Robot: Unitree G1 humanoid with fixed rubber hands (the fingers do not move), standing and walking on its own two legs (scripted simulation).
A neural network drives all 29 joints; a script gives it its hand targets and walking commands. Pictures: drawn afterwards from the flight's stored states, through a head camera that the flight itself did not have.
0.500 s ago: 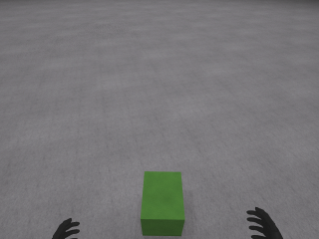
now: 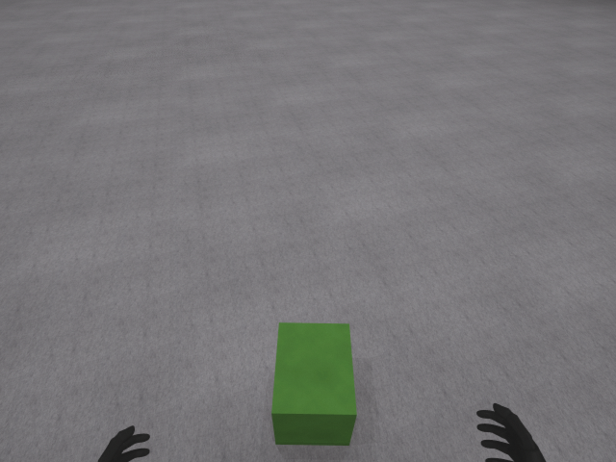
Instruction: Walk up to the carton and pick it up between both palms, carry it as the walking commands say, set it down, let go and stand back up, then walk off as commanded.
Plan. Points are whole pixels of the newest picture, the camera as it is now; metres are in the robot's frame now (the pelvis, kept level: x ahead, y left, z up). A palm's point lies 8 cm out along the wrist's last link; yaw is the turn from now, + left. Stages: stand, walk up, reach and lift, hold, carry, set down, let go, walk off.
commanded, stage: stand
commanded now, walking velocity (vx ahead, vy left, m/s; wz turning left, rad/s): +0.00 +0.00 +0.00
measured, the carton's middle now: (313, 382) +0.54 -0.01 -0.65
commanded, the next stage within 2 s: walk off in 0.08 s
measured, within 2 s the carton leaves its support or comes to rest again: neither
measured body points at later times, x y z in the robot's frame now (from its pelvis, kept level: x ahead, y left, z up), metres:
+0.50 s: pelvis -0.03 -0.01 -0.01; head -0.05 -0.02 +0.44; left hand +0.09 +0.26 -0.11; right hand +0.09 -0.29 -0.11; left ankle +0.03 +0.09 -0.73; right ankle -0.04 -0.12 -0.72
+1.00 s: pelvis -0.17 +0.07 +0.00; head -0.13 +0.07 +0.44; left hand +0.03 +0.28 -0.13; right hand -0.19 -0.23 -0.11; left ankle -0.12 +0.19 -0.73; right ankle -0.08 -0.11 -0.70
